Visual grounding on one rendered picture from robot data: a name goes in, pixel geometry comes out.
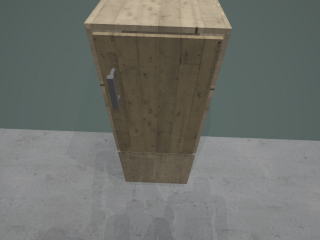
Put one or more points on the cupboard door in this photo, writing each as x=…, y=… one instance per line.
x=163, y=81

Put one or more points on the handle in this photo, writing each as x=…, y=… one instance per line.
x=115, y=98

